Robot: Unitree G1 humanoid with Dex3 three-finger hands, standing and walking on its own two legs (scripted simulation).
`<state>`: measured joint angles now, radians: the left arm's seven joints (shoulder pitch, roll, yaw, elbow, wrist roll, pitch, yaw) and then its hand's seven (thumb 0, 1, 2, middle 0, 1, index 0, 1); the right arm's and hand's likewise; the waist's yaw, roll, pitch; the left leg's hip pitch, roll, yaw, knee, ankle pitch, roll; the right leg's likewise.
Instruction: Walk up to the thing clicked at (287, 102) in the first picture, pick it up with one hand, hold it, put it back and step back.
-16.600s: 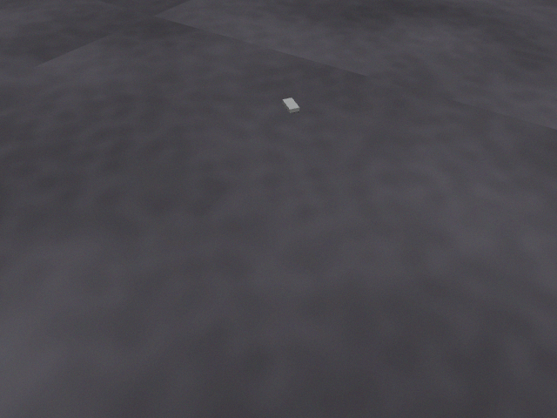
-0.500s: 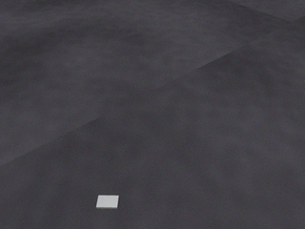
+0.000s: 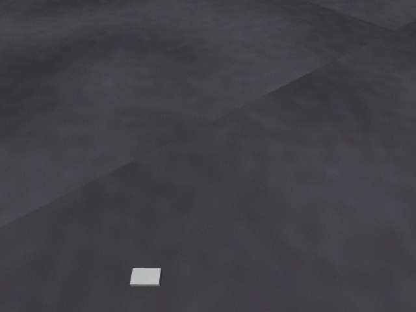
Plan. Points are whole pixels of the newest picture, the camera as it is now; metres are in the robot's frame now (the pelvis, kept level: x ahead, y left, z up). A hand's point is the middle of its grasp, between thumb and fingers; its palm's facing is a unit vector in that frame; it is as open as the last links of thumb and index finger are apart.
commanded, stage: stand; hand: left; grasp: from above
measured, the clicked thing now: (146, 276) +0.42 +0.29 -0.77
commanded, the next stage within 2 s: rise first in 0.58 s
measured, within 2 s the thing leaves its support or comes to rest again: neither
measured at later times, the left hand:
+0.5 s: hand out of the picture +0.07 +0.26 -0.16, palm faces -0.03 -0.94 -0.35, open 7.4 cm
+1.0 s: hand out of the picture +0.16 +0.26 -0.18, palm faces -0.06 -0.92 -0.38, open 10.2 cm
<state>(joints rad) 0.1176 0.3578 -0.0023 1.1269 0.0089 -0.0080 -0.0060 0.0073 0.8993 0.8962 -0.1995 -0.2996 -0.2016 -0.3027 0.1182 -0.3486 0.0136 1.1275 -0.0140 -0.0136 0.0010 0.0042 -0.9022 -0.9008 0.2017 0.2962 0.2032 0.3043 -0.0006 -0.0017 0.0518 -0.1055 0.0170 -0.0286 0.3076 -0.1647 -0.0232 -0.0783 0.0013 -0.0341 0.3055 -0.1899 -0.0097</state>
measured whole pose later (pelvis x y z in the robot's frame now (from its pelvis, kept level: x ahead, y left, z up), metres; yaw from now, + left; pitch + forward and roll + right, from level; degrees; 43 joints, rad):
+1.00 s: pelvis -0.01 +0.01 -0.03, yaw -1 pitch +8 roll +0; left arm -0.03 0.34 0.15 0.97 0.14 0.04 -0.01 0.01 0.24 0.90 -0.15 -0.81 -0.16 -0.80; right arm 0.22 -0.24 -0.02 0.77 0.02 -0.04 -0.02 0.01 -0.90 -0.90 0.20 0.30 0.20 0.30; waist -0.03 -0.01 -0.01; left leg -0.49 0.02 -0.01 0.66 -0.31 -0.01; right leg -0.46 0.00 -0.01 0.65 -0.33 0.00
